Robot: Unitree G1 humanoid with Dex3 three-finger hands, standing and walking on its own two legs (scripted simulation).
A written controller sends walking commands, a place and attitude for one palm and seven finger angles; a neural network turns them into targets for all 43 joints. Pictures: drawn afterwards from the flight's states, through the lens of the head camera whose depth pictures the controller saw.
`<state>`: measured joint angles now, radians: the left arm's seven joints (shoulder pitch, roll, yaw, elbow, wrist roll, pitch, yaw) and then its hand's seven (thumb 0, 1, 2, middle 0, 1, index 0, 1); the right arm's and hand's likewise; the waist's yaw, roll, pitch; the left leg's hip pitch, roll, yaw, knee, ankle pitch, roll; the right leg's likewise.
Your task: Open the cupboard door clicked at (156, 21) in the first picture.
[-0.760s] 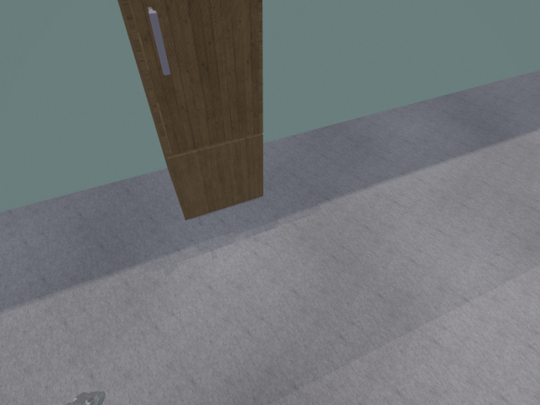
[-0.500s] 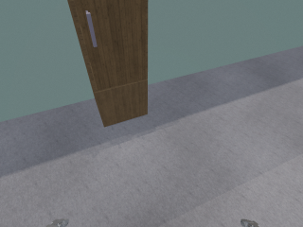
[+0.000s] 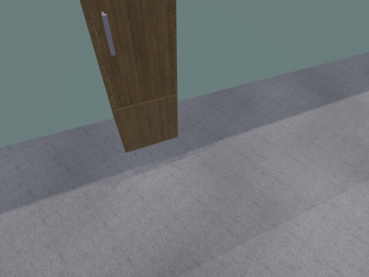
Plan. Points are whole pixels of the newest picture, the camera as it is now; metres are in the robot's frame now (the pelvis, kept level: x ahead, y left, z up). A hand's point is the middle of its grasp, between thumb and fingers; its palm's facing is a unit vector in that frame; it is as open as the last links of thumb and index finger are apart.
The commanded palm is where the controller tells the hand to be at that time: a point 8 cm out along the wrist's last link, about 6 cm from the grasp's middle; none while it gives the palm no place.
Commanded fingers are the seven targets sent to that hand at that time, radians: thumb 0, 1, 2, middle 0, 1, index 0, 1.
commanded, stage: stand and wait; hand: left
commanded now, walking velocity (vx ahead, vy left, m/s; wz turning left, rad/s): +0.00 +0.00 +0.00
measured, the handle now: (108, 34) +1.03 +0.40 +0.07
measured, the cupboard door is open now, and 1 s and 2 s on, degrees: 0 0 0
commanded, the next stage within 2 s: look at it before walking up in 0.38 s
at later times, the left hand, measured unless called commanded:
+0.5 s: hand out of the picture +0.06 +0.24 -0.16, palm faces -0.03 -0.94 -0.33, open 7.4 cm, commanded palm none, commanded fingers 0.00 0.90 0.90 -0.20 -0.30 -0.20 -0.30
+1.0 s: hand out of the picture +0.08 +0.25 -0.15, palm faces -0.02 -0.94 -0.34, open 7.4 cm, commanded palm none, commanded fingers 0.00 0.90 0.90 -0.20 -0.30 -0.20 -0.30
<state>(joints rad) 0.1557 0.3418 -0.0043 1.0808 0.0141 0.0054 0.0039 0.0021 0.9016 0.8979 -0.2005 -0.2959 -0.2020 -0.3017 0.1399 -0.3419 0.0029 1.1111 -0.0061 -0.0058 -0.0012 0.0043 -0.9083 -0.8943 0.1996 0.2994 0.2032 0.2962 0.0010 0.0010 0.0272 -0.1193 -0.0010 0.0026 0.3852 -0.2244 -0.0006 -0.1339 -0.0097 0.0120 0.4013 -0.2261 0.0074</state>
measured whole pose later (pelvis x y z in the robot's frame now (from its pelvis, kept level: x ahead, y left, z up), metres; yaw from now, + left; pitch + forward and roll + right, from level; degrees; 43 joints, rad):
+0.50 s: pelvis -0.01 +0.00 +0.00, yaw +0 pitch -2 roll +0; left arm 0.15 0.33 -0.01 1.09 0.02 0.00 0.00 0.00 0.90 0.90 -0.20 -0.30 -0.20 -0.30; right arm 0.13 -0.33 0.01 1.12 -0.01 -0.01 0.00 0.00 -0.91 -0.89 0.20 0.30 0.20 0.30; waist 0.00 0.00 0.03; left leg -0.14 0.00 0.00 0.37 -0.20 0.00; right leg -0.15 -0.01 0.01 0.39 -0.20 0.01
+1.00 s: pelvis +0.00 +0.00 +0.00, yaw +0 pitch -2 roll +0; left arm 0.14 0.34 -0.01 1.09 0.02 -0.01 0.00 0.00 0.90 0.90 -0.20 -0.30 -0.20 -0.30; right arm 0.11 -0.34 0.01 1.11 0.00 -0.01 0.00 0.00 -0.91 -0.89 0.20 0.30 0.20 0.30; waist 0.00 0.00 0.03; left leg -0.11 0.00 0.00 0.35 -0.21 0.00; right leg -0.13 -0.01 0.01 0.37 -0.21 0.01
